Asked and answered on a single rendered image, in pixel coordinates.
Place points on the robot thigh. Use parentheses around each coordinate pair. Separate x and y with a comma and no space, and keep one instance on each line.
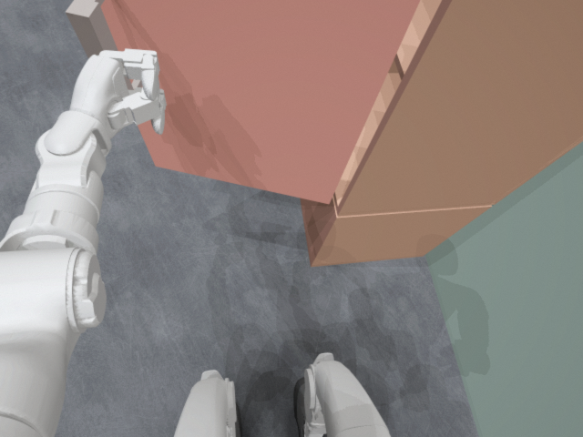
(346,407)
(208,410)

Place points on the robot left thigh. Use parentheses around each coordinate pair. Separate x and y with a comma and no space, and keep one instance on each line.
(208,410)

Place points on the handle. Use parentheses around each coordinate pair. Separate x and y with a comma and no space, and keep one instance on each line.
(91,27)

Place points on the cupboard door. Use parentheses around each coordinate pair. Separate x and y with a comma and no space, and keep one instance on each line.
(267,94)

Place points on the left robot upper arm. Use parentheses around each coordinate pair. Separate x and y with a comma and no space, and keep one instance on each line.
(48,297)

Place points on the robot right thigh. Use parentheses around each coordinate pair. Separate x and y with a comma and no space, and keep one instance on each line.
(346,407)

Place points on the left robot hand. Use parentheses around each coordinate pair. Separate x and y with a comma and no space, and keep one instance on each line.
(101,90)

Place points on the robot left forearm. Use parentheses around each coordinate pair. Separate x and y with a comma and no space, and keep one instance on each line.
(63,208)

